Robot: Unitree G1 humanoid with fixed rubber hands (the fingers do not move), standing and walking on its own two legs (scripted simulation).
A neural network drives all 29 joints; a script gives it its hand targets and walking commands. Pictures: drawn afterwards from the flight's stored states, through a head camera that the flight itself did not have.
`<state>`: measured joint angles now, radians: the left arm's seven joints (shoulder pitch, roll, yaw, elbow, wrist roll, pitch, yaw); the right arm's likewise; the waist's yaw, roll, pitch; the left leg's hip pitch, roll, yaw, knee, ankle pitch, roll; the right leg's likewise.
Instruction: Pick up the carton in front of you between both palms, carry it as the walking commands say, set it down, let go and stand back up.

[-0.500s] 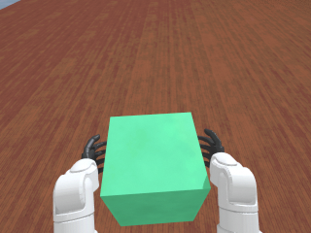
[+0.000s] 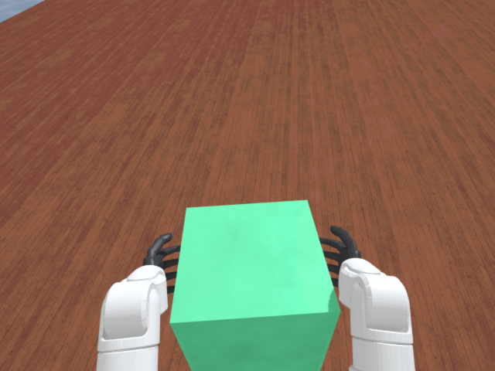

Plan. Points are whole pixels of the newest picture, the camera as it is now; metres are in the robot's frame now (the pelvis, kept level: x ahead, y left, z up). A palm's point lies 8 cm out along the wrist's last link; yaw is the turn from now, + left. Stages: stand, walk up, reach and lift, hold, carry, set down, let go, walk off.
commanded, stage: carry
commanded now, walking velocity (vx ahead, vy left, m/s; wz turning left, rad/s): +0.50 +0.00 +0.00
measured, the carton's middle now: (252, 294) +0.27 +0.00 -0.03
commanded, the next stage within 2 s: none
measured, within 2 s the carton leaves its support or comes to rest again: neither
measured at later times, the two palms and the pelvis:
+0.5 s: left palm (184, 131) +0.61 +0.15 +0.08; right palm (316, 131) +0.58 -0.15 +0.08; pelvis +0.32 +0.02 +0.01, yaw -4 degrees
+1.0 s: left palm (194, 87) +0.77 +0.14 +0.10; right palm (309, 82) +0.77 -0.16 +0.10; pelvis +0.50 -0.01 +0.02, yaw -1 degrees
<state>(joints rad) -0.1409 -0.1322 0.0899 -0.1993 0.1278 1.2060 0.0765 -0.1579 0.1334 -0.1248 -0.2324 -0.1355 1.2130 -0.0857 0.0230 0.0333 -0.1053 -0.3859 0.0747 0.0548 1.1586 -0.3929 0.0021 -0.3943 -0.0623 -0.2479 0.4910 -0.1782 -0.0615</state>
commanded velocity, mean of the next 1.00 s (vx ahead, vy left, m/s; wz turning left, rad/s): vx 0.09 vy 0.00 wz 0.00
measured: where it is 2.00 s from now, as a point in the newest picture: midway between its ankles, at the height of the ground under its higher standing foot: (252, 306)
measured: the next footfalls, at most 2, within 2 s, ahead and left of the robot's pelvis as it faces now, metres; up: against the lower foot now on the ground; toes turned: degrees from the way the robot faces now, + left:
left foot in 0.30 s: +0.38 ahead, +0.12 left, +0.00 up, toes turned +10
right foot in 0.60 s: +0.46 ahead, -0.11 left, +0.01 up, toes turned -8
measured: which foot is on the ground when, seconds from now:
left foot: up 0.00-0.28, down 0.30-1.00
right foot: down 0.00-0.32, up 0.34-0.58, down 0.60-1.00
